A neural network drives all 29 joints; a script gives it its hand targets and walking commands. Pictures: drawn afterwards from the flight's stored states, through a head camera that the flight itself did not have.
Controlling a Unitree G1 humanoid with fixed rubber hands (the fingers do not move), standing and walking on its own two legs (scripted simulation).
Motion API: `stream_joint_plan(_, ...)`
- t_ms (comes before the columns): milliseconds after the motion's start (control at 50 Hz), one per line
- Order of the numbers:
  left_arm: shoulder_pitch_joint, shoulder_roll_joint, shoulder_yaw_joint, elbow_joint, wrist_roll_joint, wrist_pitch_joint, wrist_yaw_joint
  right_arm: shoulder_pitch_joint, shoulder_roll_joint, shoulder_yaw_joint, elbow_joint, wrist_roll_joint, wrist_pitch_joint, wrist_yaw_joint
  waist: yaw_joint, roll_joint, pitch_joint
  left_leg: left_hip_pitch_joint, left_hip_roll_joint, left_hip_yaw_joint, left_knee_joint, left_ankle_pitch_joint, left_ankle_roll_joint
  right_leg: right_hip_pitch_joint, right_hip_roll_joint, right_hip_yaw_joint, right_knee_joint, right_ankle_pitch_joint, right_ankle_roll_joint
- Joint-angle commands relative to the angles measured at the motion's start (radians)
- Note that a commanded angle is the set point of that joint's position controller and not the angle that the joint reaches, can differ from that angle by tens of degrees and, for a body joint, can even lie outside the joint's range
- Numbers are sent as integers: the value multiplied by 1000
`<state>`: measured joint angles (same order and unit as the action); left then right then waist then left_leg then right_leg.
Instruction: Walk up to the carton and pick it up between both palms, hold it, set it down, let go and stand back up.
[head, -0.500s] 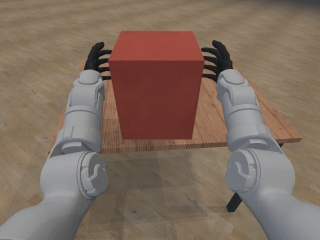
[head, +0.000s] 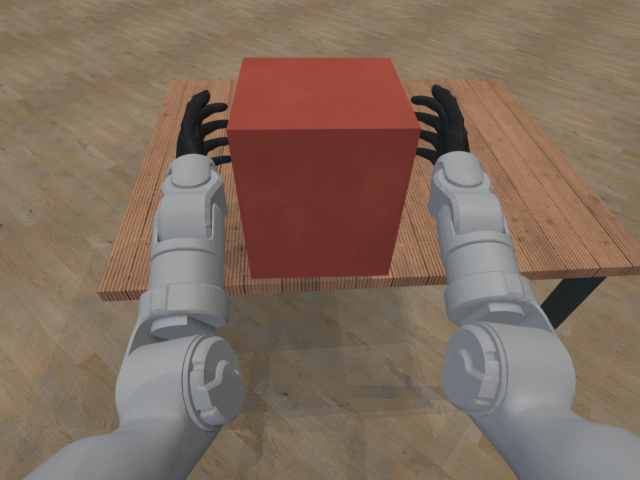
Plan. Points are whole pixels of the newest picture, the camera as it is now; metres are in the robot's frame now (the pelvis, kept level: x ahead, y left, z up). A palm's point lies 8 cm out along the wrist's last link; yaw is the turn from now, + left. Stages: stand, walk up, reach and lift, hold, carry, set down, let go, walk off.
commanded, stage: set down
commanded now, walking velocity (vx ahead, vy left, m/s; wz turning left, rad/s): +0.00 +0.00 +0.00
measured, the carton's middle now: (318, 171) +0.53 +0.01 +0.11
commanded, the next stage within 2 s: none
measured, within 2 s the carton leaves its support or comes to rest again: neither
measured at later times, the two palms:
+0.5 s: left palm (212, 147) +0.44 +0.14 +0.21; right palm (478, 166) +0.43 -0.16 +0.21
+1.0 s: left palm (224, 148) +0.51 +0.14 +0.16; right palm (443, 162) +0.49 -0.15 +0.16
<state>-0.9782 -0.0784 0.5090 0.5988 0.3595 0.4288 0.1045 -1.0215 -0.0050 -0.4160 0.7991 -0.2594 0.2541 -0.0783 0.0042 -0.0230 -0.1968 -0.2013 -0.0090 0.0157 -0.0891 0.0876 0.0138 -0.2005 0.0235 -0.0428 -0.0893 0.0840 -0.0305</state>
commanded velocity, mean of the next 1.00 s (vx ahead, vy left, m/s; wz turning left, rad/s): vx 0.00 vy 0.00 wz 0.00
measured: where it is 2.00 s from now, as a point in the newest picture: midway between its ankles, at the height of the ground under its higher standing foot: outside the picture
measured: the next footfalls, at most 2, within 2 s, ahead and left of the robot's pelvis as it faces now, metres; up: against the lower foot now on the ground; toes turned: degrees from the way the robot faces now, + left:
none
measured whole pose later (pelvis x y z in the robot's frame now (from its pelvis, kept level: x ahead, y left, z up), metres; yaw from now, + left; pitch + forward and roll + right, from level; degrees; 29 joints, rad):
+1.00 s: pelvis +0.01 +0.01 -0.01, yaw +2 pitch +26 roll +0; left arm -1.12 -0.02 0.43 0.70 0.31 0.29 0.15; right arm -1.09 0.07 -0.69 0.71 -0.44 0.11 0.02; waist -0.09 -0.02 -0.27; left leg -0.48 -0.03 -0.02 -0.09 0.11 0.03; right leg -0.46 0.00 -0.08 -0.09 0.09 -0.01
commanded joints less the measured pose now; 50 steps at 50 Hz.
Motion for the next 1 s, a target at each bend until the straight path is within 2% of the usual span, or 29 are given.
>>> stream_joint_plan(0,-632,-351,-257,-82,-65,-68,-179,-629,382,178,-57,11,-75,163,-13,28,-553,223,24,-8,60,446,46,326,-53,42,52,286,14)
stream_joint_plan(20,-560,-370,-273,-69,-65,-65,-181,-537,354,175,-23,9,-75,163,-37,50,-534,270,22,-10,72,484,28,328,-41,31,44,294,4)
stream_joint_plan(40,-659,-321,-232,-57,-57,-84,-192,-631,326,117,-14,-33,-82,170,-37,33,-529,204,20,-11,46,427,33,321,-39,33,31,229,12)
stream_joint_plan(80,-636,-367,-313,-125,-99,-97,-185,-626,317,149,-126,-7,-93,173,-67,71,-592,272,19,-19,53,491,21,307,-31,20,16,258,0)
stream_joint_plan(120,-636,-319,-273,-27,-82,-90,-190,-637,294,100,-62,-44,-76,178,-72,52,-589,286,12,-17,49,431,22,273,-25,15,-5,186,1)
stream_joint_plan(140,-682,-360,-325,-111,-111,-103,-188,-667,304,102,-124,-33,-84,177,-96,82,-624,289,12,-24,60,461,11,266,-27,16,-8,220,-4)
stream_joint_plan(160,-737,-313,-275,-47,-94,-112,-195,-721,285,38,-95,-84,-84,183,-98,72,-585,215,10,-19,33,363,15,277,-31,10,-12,146,2)
stream_joint_plan(180,-665,-349,-299,-60,-99,-115,-190,-647,317,99,-113,-58,-85,184,-79,62,-589,259,7,-19,37,407,22,290,-29,5,-4,207,-2)
stream_joint_plan(220,-697,-294,-205,13,-51,-138,-193,-689,298,32,-75,-113,-83,204,-48,40,-539,141,12,-10,-25,245,44,301,-29,-1,-9,77,20)
stream_joint_plan(280,-692,-281,-192,72,-18,-144,-187,-615,294,-32,22,-168,-62,250,-74,27,-451,64,17,-10,-46,68,58,219,-13,-26,-14,-94,18)
stream_joint_plan(400,-770,-229,-137,182,0,-161,-196,-680,334,-122,15,-230,-56,311,-39,7,-487,-32,16,-1,-76,-23,92,157,-19,-38,-6,-153,48)
stream_joint_plan(440,-773,-232,-133,158,1,-178,-183,-703,353,-82,-28,-217,-63,320,-11,-11,-531,-33,14,6,-86,29,101,179,-20,-37,2,-75,55)
stream_joint_plan(480,-757,-274,-143,173,5,-177,-173,-699,366,-71,-23,-215,-71,316,-11,34,-545,-14,18,3,-81,96,95,168,-24,-32,3,-3,44)
stream_joint_plan(500,-760,-275,-132,221,2,-178,-175,-733,374,-79,-50,-225,-75,311,-10,12,-553,-28,22,-3,-87,94,112,185,-32,-31,-5,9,55)
stream_joint_plan(520,-715,-295,-144,205,-4,-191,-167,-726,393,-31,-93,-211,-91,307,22,-7,-605,-15,18,-7,-81,153,117,201,-34,-36,17,83,53)
stream_joint_plan(560,-740,-347,-209,182,-40,-188,-163,-722,361,-56,-64,-218,-90,295,-55,38,-606,43,29,-18,-61,185,84,167,-29,-42,-5,91,40)
stream_joint_plan(580,-740,-309,-176,243,-32,-196,-167,-732,346,-80,-35,-240,-94,299,-30,18,-631,49,32,-16,-54,175,86,116,-23,-48,-9,25,42)
stream_joint_plan(600,-843,-375,-272,152,-83,-212,-163,-799,354,-90,-96,-244,-100,301,-96,37,-698,96,36,-20,-39,206,74,69,-26,-53,-24,30,39)
stream_joint_plan(640,-761,-417,-313,152,-100,-194,-152,-706,382,-71,-45,-233,-112,291,-118,72,-685,219,47,-34,32,306,47,-49,-32,-65,-18,98,35)
stream_joint_plan(660,-714,-463,-314,176,-103,-178,-151,-708,417,-39,-85,-218,-126,282,-99,63,-656,240,45,-38,83,385,48,-101,-34,-72,-11,143,34)
stream_joint_plan(700,-698,-488,-333,178,-113,-181,-155,-665,419,-59,-59,-228,-128,275,-134,90,-669,288,56,-47,88,396,30,-137,-28,-71,-48,100,35)
stream_joint_plan(720,-702,-495,-338,188,-118,-176,-153,-686,422,-41,-37,-221,-129,273,-115,81,-659,276,47,-44,106,423,30,-152,-31,-79,-40,139,36)
stream_joint_plan(780,-725,-517,-412,119,-147,-176,-143,-640,446,-40,2,-221,-135,273,-150,115,-698,306,63,-47,133,431,17,-225,-34,-91,-34,118,33)
stream_joint_plan(840,-650,-509,-400,169,-142,-157,-137,-587,488,34,34,-188,-149,261,-125,89,-660,279,53,-44,172,476,25,-166,-49,-75,14,292,42)
stream_joint_plan(860,-723,-526,-439,117,-165,-162,-138,-650,512,34,-22,-173,-152,256,-140,83,-689,228,54,-37,159,448,25,-121,-63,-72,26,313,43)
stream_joint_plan(880,-685,-524,-401,145,-135,-157,-132,-625,554,61,-4,-168,-148,256,-95,69,-666,149,49,-26,136,393,43,-58,-67,-64,53,316,47)
stream_joint_plan(940,-650,-543,-416,97,-105,-143,-112,-628,520,65,-20,-144,-162,259,-66,143,-698,214,57,-30,146,472,33,-96,-63,-59,46,272,40)
stream_joint_plan(960,-627,-538,-425,147,-100,-131,-112,-600,474,19,56,-170,-159,266,-91,149,-683,272,66,-32,170,486,13,-170,-55,-66,18,217,34)
stream_joint_plan(980,-621,-519,-363,202,-66,-130,-117,-628,454,17,70,-184,-160,280,-66,128,-697,308,63,-33,149,480,5,-185,-42,-69,-19,148,33)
